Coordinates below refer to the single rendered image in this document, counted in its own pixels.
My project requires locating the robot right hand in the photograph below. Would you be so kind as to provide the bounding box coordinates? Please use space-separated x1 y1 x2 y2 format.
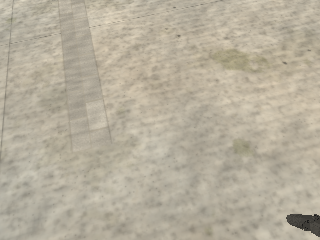
286 214 320 238

